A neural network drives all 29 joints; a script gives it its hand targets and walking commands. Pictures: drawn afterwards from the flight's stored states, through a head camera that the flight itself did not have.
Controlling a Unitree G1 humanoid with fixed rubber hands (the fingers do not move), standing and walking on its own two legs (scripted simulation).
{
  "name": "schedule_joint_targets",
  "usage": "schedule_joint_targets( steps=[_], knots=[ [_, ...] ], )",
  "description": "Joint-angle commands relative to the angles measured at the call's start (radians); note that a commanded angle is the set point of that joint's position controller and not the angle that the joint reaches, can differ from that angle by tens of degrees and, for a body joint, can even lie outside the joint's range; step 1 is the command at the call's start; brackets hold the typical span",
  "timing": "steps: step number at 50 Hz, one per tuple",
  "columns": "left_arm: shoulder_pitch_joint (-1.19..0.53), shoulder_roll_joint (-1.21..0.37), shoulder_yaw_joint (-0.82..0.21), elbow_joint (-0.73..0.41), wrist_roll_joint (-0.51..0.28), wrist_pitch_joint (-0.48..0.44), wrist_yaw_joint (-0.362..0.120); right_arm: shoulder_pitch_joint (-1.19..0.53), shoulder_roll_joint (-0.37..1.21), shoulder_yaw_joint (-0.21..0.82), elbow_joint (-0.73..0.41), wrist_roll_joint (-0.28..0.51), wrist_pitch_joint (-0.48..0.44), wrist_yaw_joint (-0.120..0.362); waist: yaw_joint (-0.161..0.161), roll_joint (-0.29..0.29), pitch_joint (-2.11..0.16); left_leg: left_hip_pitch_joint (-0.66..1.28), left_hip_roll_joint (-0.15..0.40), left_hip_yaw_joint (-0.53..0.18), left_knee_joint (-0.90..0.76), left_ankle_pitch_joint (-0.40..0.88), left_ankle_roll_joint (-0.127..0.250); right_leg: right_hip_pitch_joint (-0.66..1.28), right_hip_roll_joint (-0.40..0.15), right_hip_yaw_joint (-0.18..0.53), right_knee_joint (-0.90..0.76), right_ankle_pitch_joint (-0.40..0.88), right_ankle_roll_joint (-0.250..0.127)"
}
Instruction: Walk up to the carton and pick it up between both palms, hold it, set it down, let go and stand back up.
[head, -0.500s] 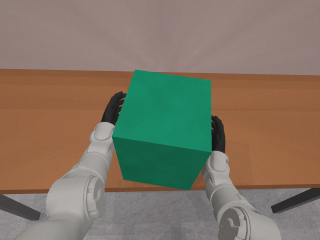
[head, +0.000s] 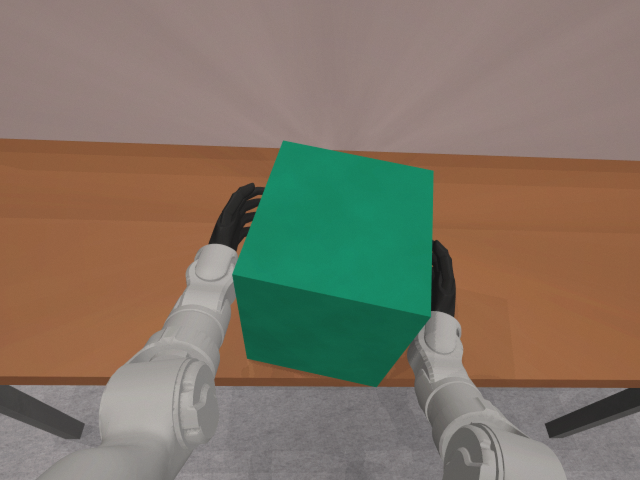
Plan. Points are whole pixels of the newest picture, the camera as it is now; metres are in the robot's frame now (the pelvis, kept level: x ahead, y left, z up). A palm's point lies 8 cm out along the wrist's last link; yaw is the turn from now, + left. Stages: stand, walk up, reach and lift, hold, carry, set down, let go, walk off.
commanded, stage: reach and lift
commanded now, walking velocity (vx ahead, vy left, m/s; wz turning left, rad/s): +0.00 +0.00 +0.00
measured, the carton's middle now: (332, 272) +0.38 -0.02 +0.01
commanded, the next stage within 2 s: none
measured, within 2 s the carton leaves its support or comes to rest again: neither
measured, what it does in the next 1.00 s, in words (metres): stands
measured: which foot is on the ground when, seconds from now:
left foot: down 0.00-1.00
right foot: down 0.00-1.00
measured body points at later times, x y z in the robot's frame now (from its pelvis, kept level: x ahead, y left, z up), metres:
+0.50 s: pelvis -0.03 +0.00 +0.00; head +0.01 +0.03 +0.44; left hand +0.42 +0.09 +0.08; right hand +0.32 -0.19 +0.03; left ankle -0.03 +0.09 -0.74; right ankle +0.01 -0.13 -0.74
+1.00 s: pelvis -0.03 -0.01 +0.00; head -0.05 +0.03 +0.45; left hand +0.40 +0.12 +0.14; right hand +0.33 -0.17 +0.08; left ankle -0.03 +0.09 -0.74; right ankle +0.01 -0.13 -0.74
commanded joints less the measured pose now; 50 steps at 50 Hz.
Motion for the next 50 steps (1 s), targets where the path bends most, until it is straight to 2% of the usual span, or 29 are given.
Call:
schedule_joint_targets(
  steps=[1,3,4,5,10,12,14,16,17,18,22,23,24,25,26,31,32,33,35,37,38,39,40,43,44,46,47,49,50],
  knots=[
    [-0.460,-0.679,-0.256,-0.074,0.083,-0.078,-0.128,-0.702,0.568,0.402,-0.149,-0.115,-0.112,0.123,-0.052,0.099,-0.660,0.240,0.008,0.038,-0.001,0.773,-0.145,0.357,0.028,0.011,0.088,0.511,-0.015],
    [-0.498,-0.670,-0.243,-0.052,0.084,-0.074,-0.120,-0.738,0.544,0.398,-0.131,-0.105,-0.109,0.124,-0.032,0.095,-0.630,0.218,0.018,0.032,0.015,0.796,-0.144,0.333,0.022,0.018,0.088,0.496,-0.013],
    [-0.481,-0.700,-0.268,-0.100,0.068,-0.071,-0.119,-0.740,0.535,0.416,-0.163,-0.098,-0.115,0.125,-0.056,0.107,-0.661,0.271,0.011,0.026,0.013,0.798,-0.148,0.326,0.031,0.005,0.087,0.489,-0.016],
    [-0.523,-0.674,-0.242,-0.090,0.074,-0.072,-0.124,-0.769,0.530,0.417,-0.160,-0.111,-0.109,0.121,-0.045,0.064,-0.650,0.245,0.006,0.036,0.011,0.756,-0.136,0.336,0.027,0.008,0.075,0.511,-0.014],
    [-0.548,-0.702,-0.269,-0.116,0.071,-0.066,-0.121,-0.788,0.551,0.427,-0.164,-0.104,-0.100,0.127,-0.037,0.084,-0.657,0.244,0.002,0.038,-0.025,0.656,-0.128,0.349,0.020,0.008,0.076,0.437,-0.014],
    [-0.629,-0.697,-0.296,-0.141,0.054,-0.083,-0.108,-0.872,0.544,0.453,-0.215,-0.084,-0.111,0.130,-0.040,0.075,-0.713,0.282,0.014,0.039,0.005,0.723,-0.129,0.298,0.033,-0.005,0.071,0.431,-0.029],
    [-0.644,-0.683,-0.297,-0.104,0.030,-0.085,-0.098,-0.906,0.539,0.449,-0.219,-0.079,-0.103,0.130,-0.040,0.041,-0.727,0.276,0.017,0.032,-0.002,0.671,-0.128,0.282,0.033,-0.010,0.067,0.400,-0.017],
    [-0.646,-0.716,-0.326,-0.123,0.024,-0.092,-0.088,-0.932,0.541,0.474,-0.225,-0.062,-0.097,0.137,-0.010,0.089,-0.773,0.278,0.008,0.042,-0.012,0.632,-0.116,0.272,0.031,0.006,0.074,0.372,-0.036],
    [-0.673,-0.691,-0.306,-0.073,0.027,-0.083,-0.086,-0.959,0.543,0.455,-0.228,-0.053,-0.081,0.136,-0.022,0.064,-0.734,0.247,0.013,0.040,-0.013,0.607,-0.119,0.244,0.024,0.007,0.061,0.325,-0.028],
    [-0.665,-0.699,-0.285,-0.029,0.030,-0.077,-0.087,-0.960,0.560,0.457,-0.211,-0.064,-0.067,0.137,-0.003,0.041,-0.688,0.226,0.013,0.039,-0.032,0.523,-0.104,0.243,0.019,0.010,0.064,0.290,-0.023],
    [-0.707,-0.779,-0.329,-0.080,0.016,-0.085,-0.078,-1.078,0.579,0.536,-0.329,-0.012,-0.057,0.160,0.049,0.068,-0.788,0.222,0.010,0.042,-0.037,0.492,-0.097,0.280,0.011,0.009,0.095,0.265,-0.031],
    [-0.689,-0.779,-0.340,-0.062,0.008,-0.081,-0.076,-1.066,0.569,0.546,-0.317,-0.022,-0.051,0.162,0.033,0.071,-0.810,0.248,0.013,0.046,-0.033,0.500,-0.102,0.261,0.019,0.005,0.093,0.261,-0.029],
    [-0.707,-0.762,-0.323,-0.026,0.010,-0.071,-0.074,-1.099,0.557,0.543,-0.315,-0.006,-0.037,0.160,0.051,0.040,-0.781,0.220,0.008,0.050,-0.024,0.458,-0.095,0.241,0.012,0.008,0.091,0.227,-0.029],
    [-0.684,-0.782,-0.336,-0.020,0.011,-0.059,-0.068,-1.081,0.559,0.550,-0.310,-0.005,-0.024,0.156,0.050,0.068,-0.778,0.229,0.013,0.039,-0.030,0.457,-0.096,0.218,0.018,0.005,0.088,0.200,-0.030],
    [-0.693,-0.791,-0.357,-0.057,-0.011,-0.043,-0.071,-1.058,0.548,0.541,-0.316,0.008,-0.015,0.146,0.019,0.060,-0.785,0.236,0.005,0.036,-0.023,0.423,-0.096,0.234,0.018,0.009,0.091,0.223,-0.034],
    [-0.676,-0.814,-0.386,-0.126,-0.036,-0.009,-0.067,-1.085,0.559,0.572,-0.398,0.050,0.028,0.142,0.029,0.034,-0.796,0.233,0.002,0.019,-0.043,0.458,-0.092,0.291,0.023,0.013,0.105,0.271,-0.028],
    [-0.675,-0.810,-0.396,-0.111,-0.050,0.000,-0.067,-1.110,0.547,0.583,-0.418,0.056,0.035,0.135,0.000,0.019,-0.810,0.249,-0.004,0.018,-0.027,0.482,-0.094,0.287,0.017,0.012,0.103,0.298,-0.023],
    [-0.642,-0.804,-0.374,-0.093,-0.045,0.017,-0.071,-1.084,0.555,0.591,-0.404,0.059,0.059,0.132,0.014,0.021,-0.761,0.221,-0.008,0.014,-0.036,0.434,-0.084,0.291,0.021,0.022,0.087,0.263,-0.019],
    [-0.672,-0.780,-0.348,-0.097,-0.031,0.045,-0.093,-1.061,0.582,0.579,-0.412,0.042,0.096,0.117,-0.007,-0.015,-0.671,0.133,-0.026,0.026,-0.084,0.284,-0.068,0.366,0.001,0.044,0.085,0.274,-0.017],
    [-0.674,-0.826,-0.379,-0.187,-0.036,0.047,-0.088,-1.107,0.606,0.614,-0.476,0.055,0.099,0.130,0.046,0.024,-0.754,0.165,-0.025,0.023,-0.079,0.387,-0.079,0.413,0.001,0.039,0.105,0.312,-0.012],
    [-0.663,-0.783,-0.371,-0.110,-0.038,0.067,-0.086,-1.093,0.582,0.599,-0.453,0.068,0.114,0.125,0.005,0.005,-0.667,0.133,-0.025,0.012,-0.077,0.348,-0.085,0.397,-0.006,0.043,0.099,0.285,-0.006],
    [-0.717,-0.812,-0.393,-0.190,-0.054,0.066,-0.097,-1.097,0.616,0.610,-0.487,0.064,0.123,0.118,-0.009,0.008,-0.691,0.138,-0.035,0.016,-0.082,0.328,-0.077,0.431,-0.004,0.038,0.099,0.310,-0.010],
    [-0.695,-0.821,-0.382,-0.130,-0.042,0.080,-0.103,-1.086,0.617,0.604,-0.460,0.055,0.134,0.115,-0.003,0.016,-0.649,0.127,-0.033,0.006,-0.095,0.303,-0.072,0.433,-0.008,0.042,0.096,0.280,-0.001],
    [-0.663,-0.829,-0.405,-0.257,-0.065,0.113,-0.108,-1.103,0.633,0.651,-0.564,0.100,0.156,0.108,-0.001,-0.008,-0.680,0.141,-0.043,0.008,-0.097,0.354,-0.069,0.519,-0.013,0.045,0.105,0.394,0.011],
    [-0.643,-0.786,-0.371,-0.199,-0.057,0.139,-0.114,-1.077,0.614,0.655,-0.546,0.111,0.184,0.099,-0.005,-0.042,-0.588,0.102,-0.050,0.011,-0.105,0.310,-0.064,0.523,-0.022,0.062,0.100,0.384,0.016],
    [-0.623,-0.824,-0.389,-0.243,-0.049,0.178,-0.112,-1.065,0.591,0.648,-0.543,0.108,0.202,0.106,-0.007,0.000,-0.566,0.168,-0.043,0.005,-0.127,0.336,-0.075,0.521,-0.013,0.032,0.080,0.334,0.015],
    [-0.606,-0.784,-0.360,-0.218,-0.036,0.206,-0.111,-1.077,0.580,0.633,-0.560,0.126,0.217,0.103,0.016,-0.020,-0.512,0.148,-0.040,0.009,-0.138,0.308,-0.067,0.512,-0.008,0.041,0.073,0.301,0.018],
    [-0.635,-0.792,-0.375,-0.308,-0.042,0.238,-0.115,-1.059,0.572,0.617,-0.579,0.121,0.226,0.099,-0.014,-0.007,-0.507,0.182,-0.044,0.010,-0.136,0.291,-0.073,0.502,-0.004,0.020,0.062,0.296,0.014],
    [-0.607,-0.793,-0.397,-0.328,-0.056,0.249,-0.104,-1.106,0.561,0.655,-0.636,0.162,0.219,0.104,0.024,-0.001,-0.537,0.215,-0.032,0.011,-0.132,0.365,-0.080,0.506,0.004,0.021,0.073,0.322,0.009]
  ],
)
